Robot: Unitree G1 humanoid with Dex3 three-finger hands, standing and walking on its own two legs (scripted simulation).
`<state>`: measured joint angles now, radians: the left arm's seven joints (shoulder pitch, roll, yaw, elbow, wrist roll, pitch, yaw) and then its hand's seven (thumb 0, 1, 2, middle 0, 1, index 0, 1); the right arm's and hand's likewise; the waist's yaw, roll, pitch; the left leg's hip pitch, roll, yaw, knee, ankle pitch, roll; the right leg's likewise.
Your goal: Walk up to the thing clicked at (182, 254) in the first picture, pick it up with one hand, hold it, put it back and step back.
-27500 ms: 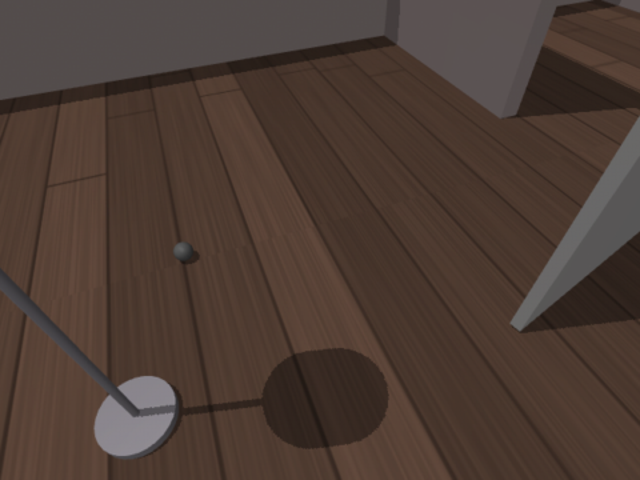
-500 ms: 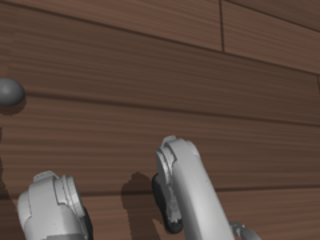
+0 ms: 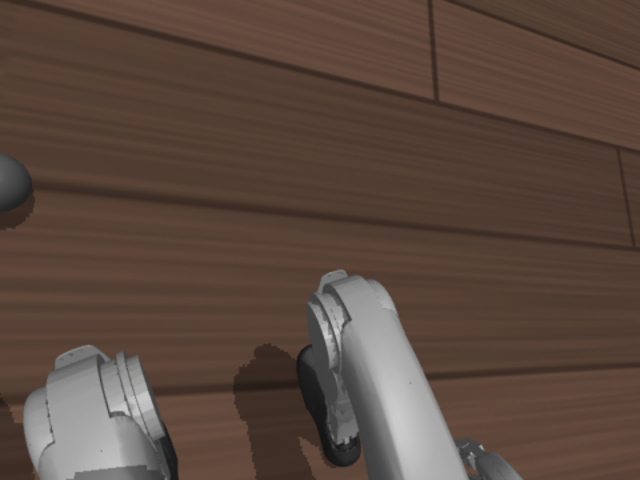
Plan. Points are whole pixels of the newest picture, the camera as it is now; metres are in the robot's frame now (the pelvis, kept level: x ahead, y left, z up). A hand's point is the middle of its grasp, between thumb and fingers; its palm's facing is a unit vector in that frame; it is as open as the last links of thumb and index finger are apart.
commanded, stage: rise first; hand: left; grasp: from above
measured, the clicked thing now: out of the picture +0.55 +0.30 -0.29
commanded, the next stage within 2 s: none
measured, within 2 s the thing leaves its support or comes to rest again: neither
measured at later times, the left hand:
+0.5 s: hand out of the picture +0.49 +0.34 -0.16, palm faces -0.43 -0.08 -0.90, open 14.2 cm
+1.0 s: hand out of the picture +0.50 +0.34 -0.16, palm faces -0.44 -0.07 -0.90, open 14.2 cm
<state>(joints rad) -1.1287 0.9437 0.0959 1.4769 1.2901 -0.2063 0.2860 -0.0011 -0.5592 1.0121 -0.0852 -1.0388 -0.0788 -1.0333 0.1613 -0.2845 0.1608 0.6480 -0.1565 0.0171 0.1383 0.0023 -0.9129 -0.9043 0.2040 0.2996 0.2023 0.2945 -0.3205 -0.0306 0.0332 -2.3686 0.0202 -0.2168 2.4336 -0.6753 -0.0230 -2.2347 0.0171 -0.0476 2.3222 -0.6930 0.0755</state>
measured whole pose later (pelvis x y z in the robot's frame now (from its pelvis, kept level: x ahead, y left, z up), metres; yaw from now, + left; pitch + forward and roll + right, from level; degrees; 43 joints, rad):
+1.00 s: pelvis +0.00 +0.00 +0.00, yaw +0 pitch +33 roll -12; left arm -1.13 0.94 0.08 1.45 1.29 -0.20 0.26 0.00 -0.55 1.02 -0.10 -1.02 -0.09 -1.02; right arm 0.18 -0.29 0.17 0.62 -0.15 0.01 0.14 0.00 -0.91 -0.90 0.20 0.30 0.20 0.29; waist -0.32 -0.03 0.03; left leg -2.38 0.01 -0.22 2.44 -0.65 -0.02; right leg -2.24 0.01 -0.05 2.32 -0.68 0.07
